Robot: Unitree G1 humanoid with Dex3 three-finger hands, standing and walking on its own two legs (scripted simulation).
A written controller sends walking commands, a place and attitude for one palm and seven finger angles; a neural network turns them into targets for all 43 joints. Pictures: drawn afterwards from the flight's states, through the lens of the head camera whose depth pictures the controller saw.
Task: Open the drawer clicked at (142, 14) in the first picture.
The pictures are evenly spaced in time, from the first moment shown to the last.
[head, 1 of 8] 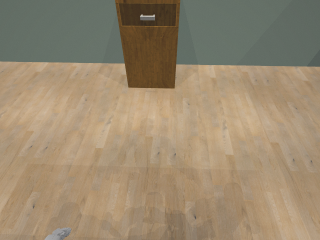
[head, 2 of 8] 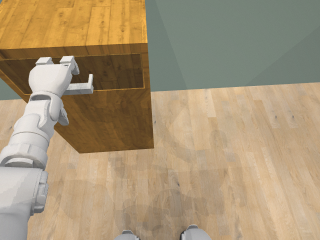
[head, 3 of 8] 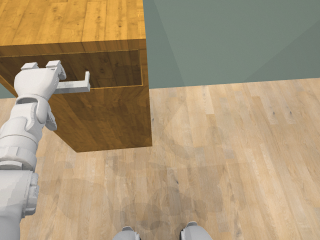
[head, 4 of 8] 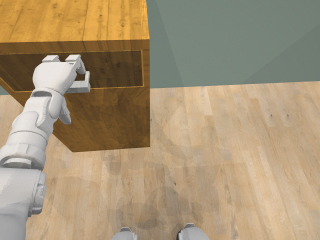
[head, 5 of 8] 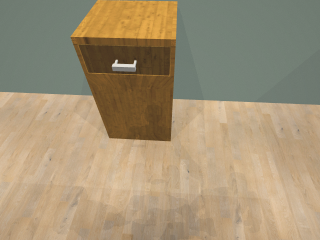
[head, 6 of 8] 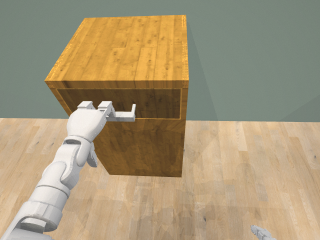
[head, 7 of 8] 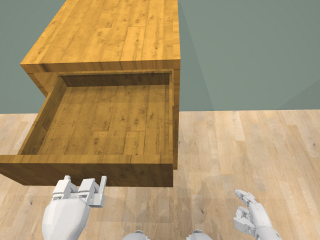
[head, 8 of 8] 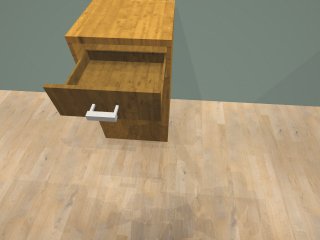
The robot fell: no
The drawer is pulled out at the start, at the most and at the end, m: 0.00 0.30 0.30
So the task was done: yes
